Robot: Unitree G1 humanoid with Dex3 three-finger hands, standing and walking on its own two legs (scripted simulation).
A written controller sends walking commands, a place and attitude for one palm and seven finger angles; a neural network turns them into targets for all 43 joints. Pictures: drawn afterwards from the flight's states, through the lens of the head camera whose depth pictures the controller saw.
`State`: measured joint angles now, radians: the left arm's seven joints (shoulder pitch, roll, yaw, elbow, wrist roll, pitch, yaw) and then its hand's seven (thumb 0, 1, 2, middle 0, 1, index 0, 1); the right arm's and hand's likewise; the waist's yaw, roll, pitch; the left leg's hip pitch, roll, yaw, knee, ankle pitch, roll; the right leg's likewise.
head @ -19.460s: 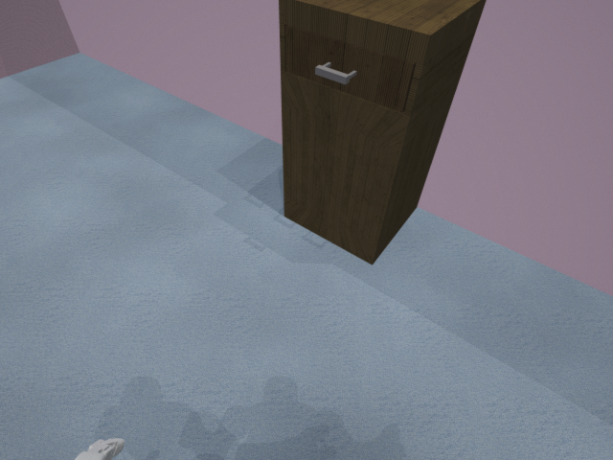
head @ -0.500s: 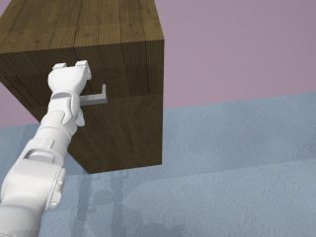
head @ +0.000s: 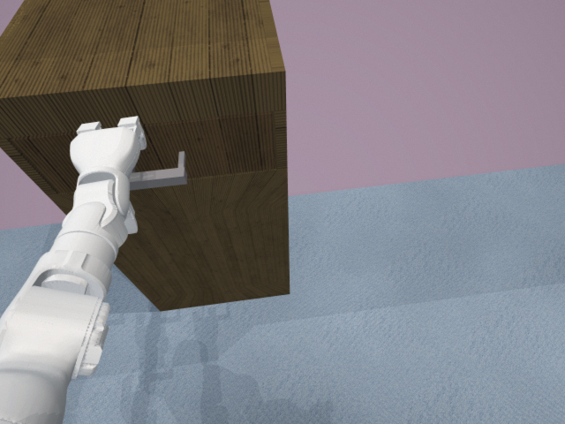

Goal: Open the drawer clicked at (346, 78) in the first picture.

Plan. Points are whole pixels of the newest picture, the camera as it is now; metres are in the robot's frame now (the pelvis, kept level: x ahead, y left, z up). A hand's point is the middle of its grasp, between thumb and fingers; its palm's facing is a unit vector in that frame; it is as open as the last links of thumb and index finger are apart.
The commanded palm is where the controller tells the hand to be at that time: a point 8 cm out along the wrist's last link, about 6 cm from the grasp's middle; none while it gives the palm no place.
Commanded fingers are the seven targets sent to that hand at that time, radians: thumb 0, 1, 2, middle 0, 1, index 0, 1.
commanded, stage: re-aim the fingers above the handle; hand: left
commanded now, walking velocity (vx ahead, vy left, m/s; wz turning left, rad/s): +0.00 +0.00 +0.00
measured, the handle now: (156, 169) +0.54 +0.21 +0.01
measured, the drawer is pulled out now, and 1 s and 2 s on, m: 0.00 0.00 0.00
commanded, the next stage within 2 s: lower the fingers behind the handle in 1.60 s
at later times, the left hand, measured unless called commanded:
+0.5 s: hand (128, 182) +0.47 +0.23 +0.06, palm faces -0.11 -0.01 -0.99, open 13.8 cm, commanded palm +0.46 +0.21 +0.12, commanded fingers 0.00 -0.50 0.30 -0.30 -1.20 -0.30 -1.20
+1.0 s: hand (152, 183) +0.46 +0.19 +0.07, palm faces -0.07 -0.02 -1.00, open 13.8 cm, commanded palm +0.45 +0.19 +0.13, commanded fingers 0.00 -0.50 0.30 -0.30 -1.20 -0.30 -1.20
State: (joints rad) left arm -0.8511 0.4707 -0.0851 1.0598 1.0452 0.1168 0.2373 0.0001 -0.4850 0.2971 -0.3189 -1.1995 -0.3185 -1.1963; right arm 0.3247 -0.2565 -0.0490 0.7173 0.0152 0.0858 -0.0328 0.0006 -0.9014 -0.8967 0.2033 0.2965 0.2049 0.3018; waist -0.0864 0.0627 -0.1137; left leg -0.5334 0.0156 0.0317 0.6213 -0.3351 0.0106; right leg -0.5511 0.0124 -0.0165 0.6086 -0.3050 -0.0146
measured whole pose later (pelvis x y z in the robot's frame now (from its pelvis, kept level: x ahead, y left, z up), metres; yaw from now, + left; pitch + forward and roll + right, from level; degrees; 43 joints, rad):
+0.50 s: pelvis -0.01 +0.01 +0.00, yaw -1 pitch +14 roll +0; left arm -0.89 0.46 -0.08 1.12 1.03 0.13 0.20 0.00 -0.48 0.30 -0.34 -1.22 -0.32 -1.20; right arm 0.33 -0.25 -0.04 0.72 0.02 0.08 -0.04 0.00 -0.90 -0.90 0.20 0.30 0.21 0.30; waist -0.11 0.06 -0.11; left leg -0.55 0.01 0.05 0.62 -0.33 0.03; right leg -0.57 0.01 0.00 0.61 -0.29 0.00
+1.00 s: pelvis -0.01 +0.01 +0.00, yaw +1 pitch +13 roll -1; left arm -0.84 0.37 -0.19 0.98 1.02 0.09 0.19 0.00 -0.49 0.30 -0.32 -1.20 -0.32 -1.20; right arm 0.33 -0.24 -0.05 0.73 0.01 0.06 -0.04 0.00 -0.90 -0.90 0.20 0.30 0.21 0.30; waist -0.08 0.06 -0.11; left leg -0.52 0.00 0.02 0.63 -0.33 0.03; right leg -0.53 -0.01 -0.02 0.61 -0.30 0.00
